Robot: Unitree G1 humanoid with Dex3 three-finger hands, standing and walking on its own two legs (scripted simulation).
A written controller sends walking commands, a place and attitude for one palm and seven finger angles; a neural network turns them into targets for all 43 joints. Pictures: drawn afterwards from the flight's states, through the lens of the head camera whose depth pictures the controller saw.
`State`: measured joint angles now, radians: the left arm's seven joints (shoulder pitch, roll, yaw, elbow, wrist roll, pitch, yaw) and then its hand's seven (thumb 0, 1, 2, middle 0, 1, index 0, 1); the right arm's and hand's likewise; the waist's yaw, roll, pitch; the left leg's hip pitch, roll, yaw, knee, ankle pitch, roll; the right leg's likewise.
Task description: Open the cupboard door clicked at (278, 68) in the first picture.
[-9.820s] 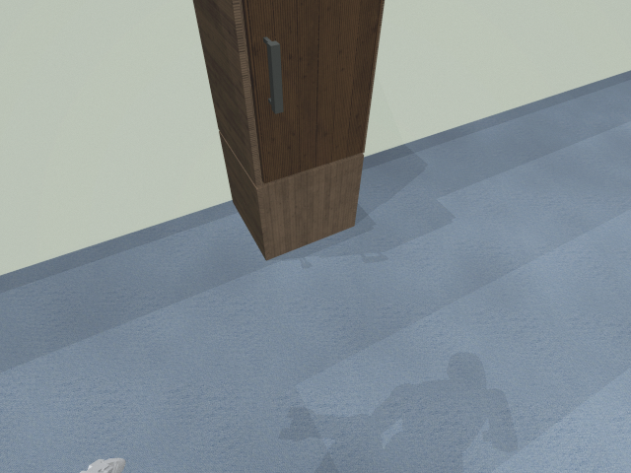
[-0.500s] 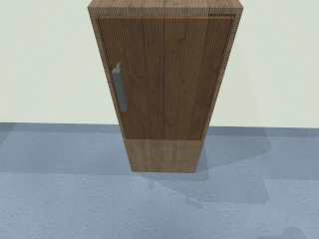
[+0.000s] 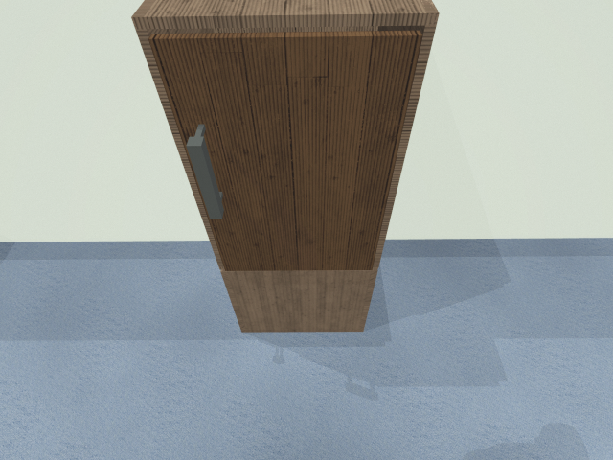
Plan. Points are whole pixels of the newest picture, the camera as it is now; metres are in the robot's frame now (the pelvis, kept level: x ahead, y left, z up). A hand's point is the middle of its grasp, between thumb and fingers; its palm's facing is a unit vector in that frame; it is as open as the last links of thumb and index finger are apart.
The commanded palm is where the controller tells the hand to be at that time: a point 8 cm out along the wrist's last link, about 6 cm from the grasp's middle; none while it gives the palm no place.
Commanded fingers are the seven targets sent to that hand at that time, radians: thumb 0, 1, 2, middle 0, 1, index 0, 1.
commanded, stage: come to a stop and stand still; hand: left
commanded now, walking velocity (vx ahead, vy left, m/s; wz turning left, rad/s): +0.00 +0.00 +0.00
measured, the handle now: (209, 173) +0.57 +0.22 +0.02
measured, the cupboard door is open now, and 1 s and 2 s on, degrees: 0 0 0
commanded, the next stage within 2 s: look again from close up in 0.52 s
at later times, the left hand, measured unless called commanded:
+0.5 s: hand out of the picture +0.01 +0.15 -0.17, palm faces +0.05 -0.98 -0.20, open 7.3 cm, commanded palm none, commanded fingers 0.00 0.90 0.90 -0.20 -0.30 -0.20 -0.30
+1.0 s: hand out of the picture +0.00 +0.15 -0.17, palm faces +0.06 -0.98 -0.20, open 7.3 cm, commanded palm none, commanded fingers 0.00 0.90 0.90 -0.20 -0.30 -0.20 -0.30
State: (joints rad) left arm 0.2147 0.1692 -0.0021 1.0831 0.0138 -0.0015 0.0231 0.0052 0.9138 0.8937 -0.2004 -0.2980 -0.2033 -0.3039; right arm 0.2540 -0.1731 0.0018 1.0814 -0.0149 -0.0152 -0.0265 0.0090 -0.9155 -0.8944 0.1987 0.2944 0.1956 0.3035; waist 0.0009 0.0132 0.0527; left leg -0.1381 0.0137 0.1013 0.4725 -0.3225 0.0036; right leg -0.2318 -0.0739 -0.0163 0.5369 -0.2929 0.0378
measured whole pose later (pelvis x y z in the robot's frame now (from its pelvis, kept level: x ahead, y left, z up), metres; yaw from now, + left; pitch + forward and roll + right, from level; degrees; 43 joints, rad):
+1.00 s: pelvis -0.01 -0.03 +0.00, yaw +1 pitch -1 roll +1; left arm 0.25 0.17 0.01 1.11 0.01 -0.01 0.02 0.01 0.91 0.89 -0.20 -0.30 -0.20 -0.30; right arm 0.28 -0.14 0.00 1.13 -0.01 -0.02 -0.03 0.01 -0.91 -0.89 0.20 0.29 0.20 0.30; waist 0.01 0.00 0.04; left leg -0.14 0.06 0.06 0.43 -0.27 -0.05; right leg -0.21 -0.03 -0.06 0.49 -0.26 -0.01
